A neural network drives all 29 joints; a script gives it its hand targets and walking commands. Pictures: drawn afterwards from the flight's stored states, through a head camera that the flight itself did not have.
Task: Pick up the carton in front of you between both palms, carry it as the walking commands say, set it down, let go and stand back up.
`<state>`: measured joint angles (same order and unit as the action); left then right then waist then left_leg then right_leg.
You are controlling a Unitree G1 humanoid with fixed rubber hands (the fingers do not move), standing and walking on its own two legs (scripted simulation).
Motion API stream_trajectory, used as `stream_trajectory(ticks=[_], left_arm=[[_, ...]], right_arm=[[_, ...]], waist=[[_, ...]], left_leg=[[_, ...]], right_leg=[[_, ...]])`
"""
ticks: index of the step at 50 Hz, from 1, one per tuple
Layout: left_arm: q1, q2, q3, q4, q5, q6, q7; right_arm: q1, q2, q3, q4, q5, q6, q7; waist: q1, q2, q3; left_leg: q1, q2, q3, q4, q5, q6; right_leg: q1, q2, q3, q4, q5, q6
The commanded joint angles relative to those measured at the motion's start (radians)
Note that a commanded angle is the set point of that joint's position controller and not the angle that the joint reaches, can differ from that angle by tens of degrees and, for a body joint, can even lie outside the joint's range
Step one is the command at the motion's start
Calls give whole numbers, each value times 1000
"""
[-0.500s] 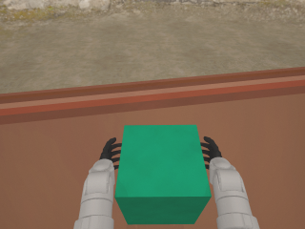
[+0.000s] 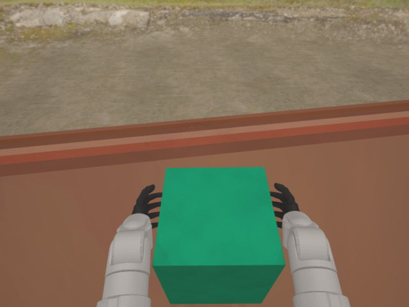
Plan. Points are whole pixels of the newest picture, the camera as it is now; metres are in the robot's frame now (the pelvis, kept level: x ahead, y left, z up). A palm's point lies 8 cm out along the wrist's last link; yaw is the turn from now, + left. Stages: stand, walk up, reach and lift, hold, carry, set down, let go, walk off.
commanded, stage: hold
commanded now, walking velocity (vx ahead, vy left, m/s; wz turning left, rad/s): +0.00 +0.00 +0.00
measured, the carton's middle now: (215, 238) +0.28 +0.00 -0.03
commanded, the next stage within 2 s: carry in 0.52 s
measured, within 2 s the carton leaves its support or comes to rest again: neither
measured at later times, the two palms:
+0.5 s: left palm (141, 221) +0.28 +0.15 +0.05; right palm (290, 219) +0.28 -0.15 +0.05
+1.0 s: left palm (144, 172) +0.40 +0.16 +0.07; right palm (273, 167) +0.40 -0.14 +0.07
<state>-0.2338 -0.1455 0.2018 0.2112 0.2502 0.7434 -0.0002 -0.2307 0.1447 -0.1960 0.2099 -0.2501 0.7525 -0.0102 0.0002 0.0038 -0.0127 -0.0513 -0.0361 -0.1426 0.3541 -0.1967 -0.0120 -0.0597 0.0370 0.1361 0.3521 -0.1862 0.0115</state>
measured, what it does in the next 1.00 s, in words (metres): walks ahead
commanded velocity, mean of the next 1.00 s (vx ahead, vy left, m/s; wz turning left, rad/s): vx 0.26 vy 0.00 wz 0.00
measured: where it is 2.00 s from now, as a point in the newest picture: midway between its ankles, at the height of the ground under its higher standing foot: (206, 234)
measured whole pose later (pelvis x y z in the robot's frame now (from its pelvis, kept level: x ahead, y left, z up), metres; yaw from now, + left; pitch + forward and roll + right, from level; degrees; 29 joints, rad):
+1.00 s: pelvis +0.13 +0.01 -0.01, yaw +2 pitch +6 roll +0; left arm -0.18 -0.14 0.09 -0.22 0.11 1.15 0.10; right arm -0.15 0.12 -0.15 -0.27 -0.08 1.17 -0.09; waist 0.00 -0.02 -0.16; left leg -0.39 0.03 0.11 0.77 -0.53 0.00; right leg -0.22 -0.05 -0.13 0.47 -0.36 0.00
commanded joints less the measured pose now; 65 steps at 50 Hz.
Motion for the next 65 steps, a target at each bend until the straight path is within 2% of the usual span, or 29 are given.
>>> stream_trajectory(ticks=[1,25,26,28,29,34,36,37,38,39,40,41,43,44,45,46,47,49,51,53,54,55,56,57,58,59,60,62,65], left_arm=[[-479,-906,-521,-4,-231,-8,-235],[-572,-934,-522,14,-234,-19,-247],[-580,-926,-529,0,-241,-15,-245],[-576,-928,-547,-44,-258,-10,-238],[-590,-929,-570,-74,-271,-4,-233],[-575,-885,-679,-222,-350,84,-193],[-577,-857,-722,-281,-383,145,-177],[-584,-844,-738,-303,-402,178,-171],[-595,-840,-752,-316,-426,212,-168],[-597,-841,-768,-339,-455,244,-169],[-607,-853,-789,-364,-489,272,-171],[-597,-868,-806,-382,-518,295,-174],[-541,-895,-825,-419,-561,334,-174],[-514,-906,-822,-430,-568,351,-171],[-470,-893,-802,-435,-552,363,-163],[-441,-877,-785,-441,-528,376,-154],[-435,-877,-783,-484,-517,393,-144],[-445,-888,-805,-576,-517,420,-131],[-428,-914,-814,-627,-537,436,-136],[-424,-899,-824,-650,-554,449,-146],[-423,-879,-828,-661,-561,457,-150],[-452,-847,-829,-684,-572,471,-156],[-508,-827,-843,-715,-597,489,-162],[-517,-827,-848,-692,-603,499,-169],[-492,-822,-831,-661,-607,504,-174],[-471,-833,-822,-636,-609,506,-176],[-453,-845,-815,-614,-603,505,-175],[-414,-871,-803,-583,-574,498,-166],[-355,-894,-786,-565,-520,483,-147]], right_arm=[[-499,905,526,-23,237,-16,241],[-587,939,524,1,242,-26,252],[-597,929,527,-14,244,-22,249],[-606,934,545,-55,263,-16,243],[-613,930,566,-81,276,-11,238],[-619,905,695,-225,376,76,214],[-620,878,728,-271,415,135,203],[-613,859,733,-281,431,167,197],[-589,841,730,-280,442,199,190],[-559,829,731,-292,448,227,179],[-542,824,735,-319,452,254,169],[-542,825,744,-369,463,278,160],[-542,836,774,-466,497,323,146],[-518,839,785,-496,507,345,145],[-537,850,801,-542,529,370,152],[-555,865,817,-569,551,393,162],[-557,878,829,-569,574,407,173],[-511,893,816,-571,589,421,185],[-431,889,796,-584,577,432,181],[-412,887,796,-611,564,439,170],[-402,886,788,-610,559,444,165],[-366,864,775,-601,539,447,158],[-373,848,757,-590,515,450,150],[-401,838,750,-611,510,461,142],[-413,838,751,-619,512,471,136],[-422,845,756,-629,517,477,134],[-438,861,767,-639,530,481,135],[-450,878,791,-641,557,485,147],[-432,883,806,-632,580,483,173]], waist=[[1,-3,-148],[-1,-2,-210],[2,-15,-224],[3,-22,-228],[2,-26,-210],[4,-114,-308],[2,-72,-280],[-5,23,-259],[-19,180,-243],[-27,259,-199],[-26,239,-176],[-25,193,-198],[-9,129,-303],[0,72,-370],[21,-142,-379],[26,-316,-340],[37,-266,-293],[46,-123,-298],[33,-135,-330],[6,-131,-366],[-3,-71,-401],[-31,118,-400],[-35,331,-360],[-33,235,-326],[-37,124,-312],[-36,45,-340],[-34,17,-333],[-27,69,-310],[-22,103,-271]], left_leg=[[8,-62,68,-59,112,-9],[11,-58,72,-37,113,-9],[-108,106,46,53,-3,5],[-175,85,23,30,-368,20],[-220,79,26,40,-460,23],[-248,43,162,187,-241,11],[-205,73,139,104,-293,24],[-150,144,37,36,-355,48],[-73,243,-128,-55,-402,95],[1,322,-261,-86,-295,153],[41,345,-285,-73,-140,189],[43,335,-228,-40,-6,191],[-72,254,-4,86,72,125],[-205,190,120,193,8,74],[-405,114,237,414,-15,19],[-664,58,290,508,-198,-11],[-777,65,260,510,-401,3],[-789,88,239,403,-420,19],[-596,59,287,241,-234,16],[-205,9,373,33,-22,18],[77,27,355,42,25,35],[225,220,29,-101,-180,88],[358,417,-326,-109,33,216],[379,469,-353,-73,216,280],[370,458,-274,-42,371,278],[386,441,-211,-40,379,251],[361,413,-137,-57,381,204],[313,350,2,-80,434,146],[241,286,139,-93,483,137]], right_leg=[[36,59,-68,-50,105,9],[53,56,-74,-33,109,7],[-58,-111,-41,48,-9,-11],[-135,-112,12,-1,-404,-30],[-168,-115,22,-9,-515,-38],[-155,-193,77,-23,-437,-85],[-239,-180,22,31,-459,-75],[-324,-133,-61,141,-414,-47],[-439,-74,-175,328,-316,-11],[-572,-44,-237,384,-303,7],[-623,-50,-246,341,-337,2],[-566,-46,-253,263,-309,-3],[-236,-23,-294,72,-137,-11],[-6,-70,-233,17,-99,-28],[157,-229,27,-50,-152,-100],[300,-380,236,-34,91,-194],[345,-425,276,-30,283,-254],[373,-416,196,-6,290,-236],[267,-354,34,-10,255,-162],[28,-258,-175,81,165,-86],[-166,-217,-254,187,138,-50],[-363,-142,-337,430,-26,5],[-651,-48,-316,617,-269,26],[-764,-84,-215,740,-373,-6],[-796,-115,-191,798,-366,-23],[-813,-134,-179,797,-322,-31],[-800,-149,-178,732,-265,-33],[-743,-126,-227,601,-187,-20],[-662,-92,-293,417,-68,-14]])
